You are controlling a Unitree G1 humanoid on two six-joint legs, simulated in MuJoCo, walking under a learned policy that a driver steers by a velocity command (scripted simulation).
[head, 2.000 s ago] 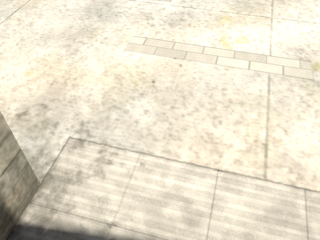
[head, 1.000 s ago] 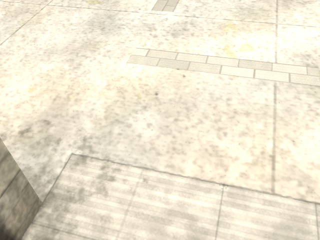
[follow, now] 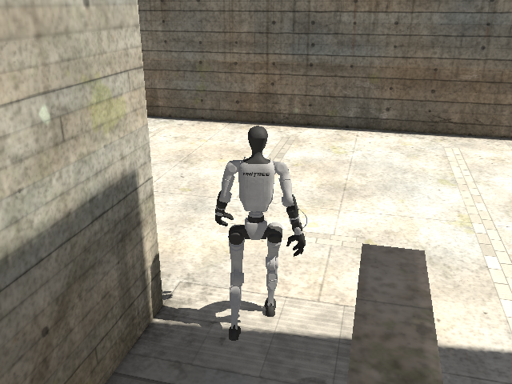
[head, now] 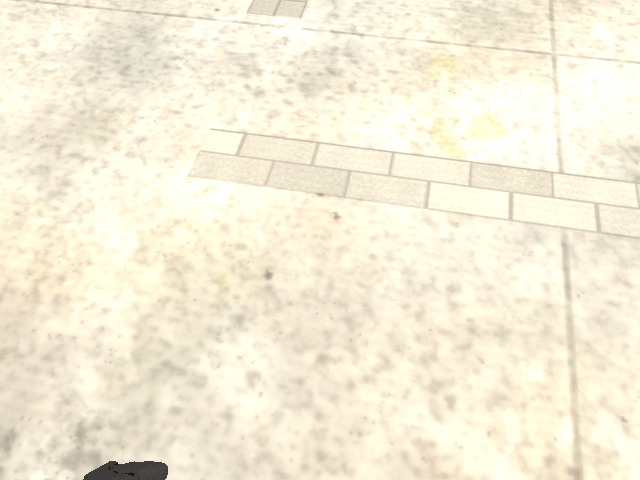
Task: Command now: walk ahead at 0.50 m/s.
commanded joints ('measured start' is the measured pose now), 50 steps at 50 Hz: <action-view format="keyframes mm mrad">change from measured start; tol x16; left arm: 1 352 174 57 35 0 7 20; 5 187 95 33 19 14 0 12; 27 420 72 18 125 -19 13 44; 50 21 93 64 -99 -20 84 -13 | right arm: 1 -10 -140 -20 -93 37 -63 14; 20 -474 -58 -14 -234 11 -33 35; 27 58 -222 -83 -117 -15 -40 17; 32 -218 -61 -38 -132 -21 -57 20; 50 -131 -214 -85 -60 27 3 -26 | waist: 1 162 -178 -286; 21 112 -74 51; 25 -84 -30 -208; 27 -78 248 -423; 31 27 120 -63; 50 39 78 20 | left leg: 1 -672 23 -105 577 -10 27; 14 -551 128 -8 -98 550 -16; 21 -533 90 -3 -287 467 28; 23 -388 52 22 -325 404 49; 25 97 126 -49 -303 428 117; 26 503 390 -463 -351 296 256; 27 509 436 -685 -481 183 281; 34 -80 272 -59 -669 419 152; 46 171 311 193 -644 608 128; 50 233 319 250 -450 1126 94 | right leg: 1 839 -358 630 -261 -80 -229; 7 356 -225 257 -427 185 -188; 22 566 -259 159 -354 203 -103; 24 527 -199 132 -151 426 -70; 25 367 -139 91 103 320 -34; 27 -169 42 173 670 -465 45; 28 -249 -13 194 735 -404 32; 41 -172 -122 109 250 170 48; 50 -40 -10 -75 70 -63 -42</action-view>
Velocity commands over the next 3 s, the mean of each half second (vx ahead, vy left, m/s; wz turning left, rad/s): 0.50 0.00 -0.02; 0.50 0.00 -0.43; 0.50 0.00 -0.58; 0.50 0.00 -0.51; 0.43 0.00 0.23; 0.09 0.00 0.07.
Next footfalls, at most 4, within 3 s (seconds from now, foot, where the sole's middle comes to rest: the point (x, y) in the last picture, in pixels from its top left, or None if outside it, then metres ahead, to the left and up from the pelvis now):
0.50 left None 0.44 0.15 -0.76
1.06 right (388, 366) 0.68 -0.14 -0.76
1.54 left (354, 239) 1.04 -0.10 -0.76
2.06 right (507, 232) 1.04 -0.49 -0.76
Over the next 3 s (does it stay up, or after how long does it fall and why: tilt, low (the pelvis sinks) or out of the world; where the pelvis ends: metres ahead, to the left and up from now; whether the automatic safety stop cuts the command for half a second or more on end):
stays up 1.26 -0.50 0.02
